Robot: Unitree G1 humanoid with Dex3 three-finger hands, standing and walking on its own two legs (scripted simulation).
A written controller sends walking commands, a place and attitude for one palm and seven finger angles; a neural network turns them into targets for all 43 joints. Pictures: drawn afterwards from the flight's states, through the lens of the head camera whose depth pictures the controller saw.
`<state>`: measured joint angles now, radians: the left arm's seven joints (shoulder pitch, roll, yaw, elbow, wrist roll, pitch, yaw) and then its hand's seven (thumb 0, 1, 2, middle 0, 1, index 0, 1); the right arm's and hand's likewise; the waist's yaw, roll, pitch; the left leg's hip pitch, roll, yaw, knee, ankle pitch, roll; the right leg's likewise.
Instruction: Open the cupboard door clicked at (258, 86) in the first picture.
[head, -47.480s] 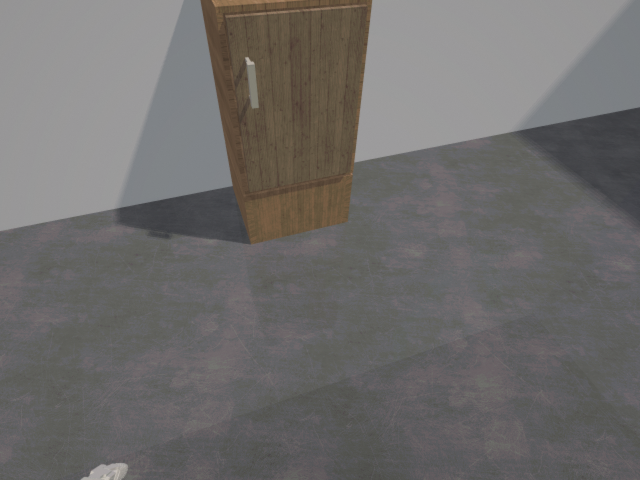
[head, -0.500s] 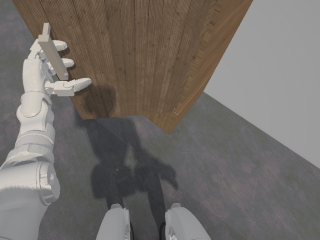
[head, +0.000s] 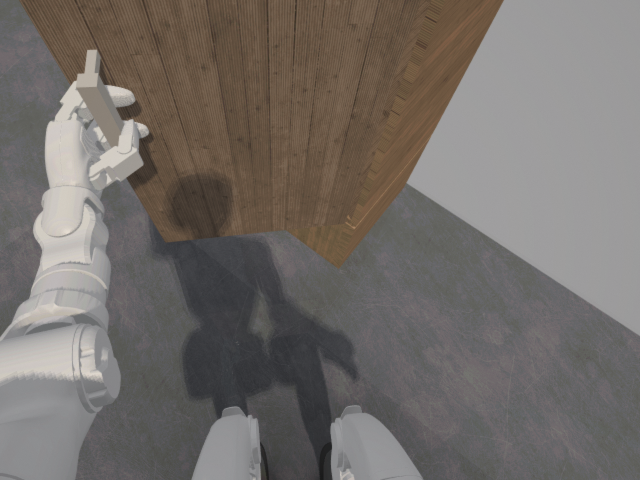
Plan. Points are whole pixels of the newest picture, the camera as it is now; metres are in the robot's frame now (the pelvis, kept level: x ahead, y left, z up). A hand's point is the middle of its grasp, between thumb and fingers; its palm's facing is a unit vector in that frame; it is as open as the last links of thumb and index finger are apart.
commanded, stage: pull the door open along its arc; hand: left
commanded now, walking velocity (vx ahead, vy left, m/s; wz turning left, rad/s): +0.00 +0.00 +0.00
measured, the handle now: (111, 110) +0.56 +0.22 +0.06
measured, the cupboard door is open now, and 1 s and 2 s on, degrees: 47 86 88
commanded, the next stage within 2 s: open thumb and fingers to let go in 1.04 s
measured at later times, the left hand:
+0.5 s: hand (157, 223) +0.40 +0.16 +0.05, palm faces +0.17 -0.98 +0.07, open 6.0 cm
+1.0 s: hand (256, 309) +0.30 +0.05 +0.06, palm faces +0.42 -0.91 +0.00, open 5.9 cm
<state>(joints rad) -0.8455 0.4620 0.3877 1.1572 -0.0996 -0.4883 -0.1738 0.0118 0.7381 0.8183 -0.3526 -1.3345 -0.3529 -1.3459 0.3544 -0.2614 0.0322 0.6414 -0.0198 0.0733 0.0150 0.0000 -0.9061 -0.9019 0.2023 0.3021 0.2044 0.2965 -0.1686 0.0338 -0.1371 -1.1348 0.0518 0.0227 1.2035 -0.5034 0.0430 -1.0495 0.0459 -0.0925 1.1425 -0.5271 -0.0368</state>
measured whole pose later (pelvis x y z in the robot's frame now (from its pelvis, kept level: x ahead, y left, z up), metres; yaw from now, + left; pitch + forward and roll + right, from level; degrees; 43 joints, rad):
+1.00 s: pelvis +0.00 -0.04 +0.02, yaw +4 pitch +15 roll +0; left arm 0.04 -0.11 -0.18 0.33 0.09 -0.41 0.58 0.03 0.71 0.79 -0.31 -1.32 -0.35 -1.33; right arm 0.21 -0.17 0.00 0.59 -0.08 -0.01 0.04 0.01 -0.91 -0.90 0.20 0.30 0.20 0.30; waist -0.01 0.03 -0.18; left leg -0.87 0.02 0.00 1.08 -0.46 -0.01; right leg -0.81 0.02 -0.11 1.09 -0.54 -0.09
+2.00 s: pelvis +0.01 -0.04 +0.02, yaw +4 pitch +16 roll +1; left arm 0.13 -0.09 -0.25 0.23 0.10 -0.35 0.55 -0.01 -0.50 0.30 -0.30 -0.66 -0.32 -0.68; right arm 0.20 -0.17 0.01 0.57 -0.08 -0.06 0.02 0.01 -0.91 -0.90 0.20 0.30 0.20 0.30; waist -0.01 0.03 -0.19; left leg -0.90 0.01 0.00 1.10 -0.48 -0.02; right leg -0.83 0.01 -0.11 1.12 -0.57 -0.09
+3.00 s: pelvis +0.00 -0.02 +0.00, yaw +3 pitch +16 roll -1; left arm 0.51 0.10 -0.17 -0.13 -0.06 -0.44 0.02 -0.01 -0.50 0.30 -0.18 -0.32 -0.21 -0.32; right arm 0.23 -0.21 0.01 0.41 -0.01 -0.04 0.01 0.01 -0.91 -0.90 0.20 0.30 0.20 0.30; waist 0.00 0.03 -0.17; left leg -0.96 0.01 0.01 1.22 -0.54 0.02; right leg -0.89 0.01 -0.10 1.21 -0.60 -0.06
